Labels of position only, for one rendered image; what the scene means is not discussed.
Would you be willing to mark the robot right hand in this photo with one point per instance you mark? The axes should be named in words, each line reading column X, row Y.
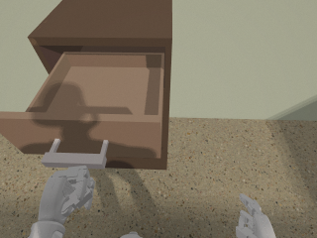
column 258, row 223

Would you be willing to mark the handle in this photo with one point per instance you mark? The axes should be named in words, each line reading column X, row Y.
column 52, row 159

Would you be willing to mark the robot left forearm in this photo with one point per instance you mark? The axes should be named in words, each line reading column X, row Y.
column 47, row 229

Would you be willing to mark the drawer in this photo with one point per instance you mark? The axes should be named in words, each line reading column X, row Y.
column 90, row 97

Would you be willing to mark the cabinet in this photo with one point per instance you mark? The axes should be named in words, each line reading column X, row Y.
column 111, row 26

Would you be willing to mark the robot left hand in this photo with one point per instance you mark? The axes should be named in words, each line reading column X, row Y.
column 65, row 191

